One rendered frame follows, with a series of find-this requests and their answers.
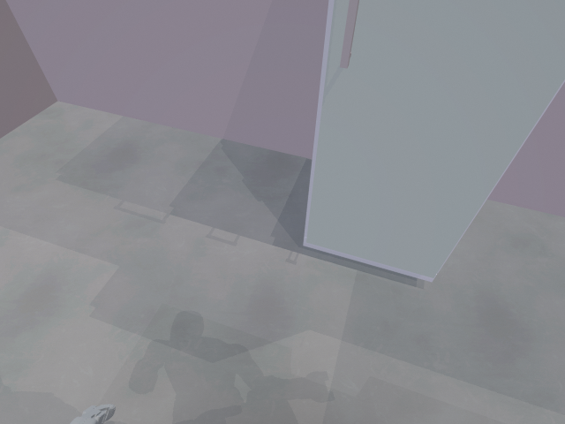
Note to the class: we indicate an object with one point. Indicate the fridge door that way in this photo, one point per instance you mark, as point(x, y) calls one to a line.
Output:
point(438, 97)

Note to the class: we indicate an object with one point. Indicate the handle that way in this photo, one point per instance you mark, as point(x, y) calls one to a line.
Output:
point(349, 33)

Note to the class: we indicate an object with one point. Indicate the left robot hand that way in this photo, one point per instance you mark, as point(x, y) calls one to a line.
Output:
point(95, 415)

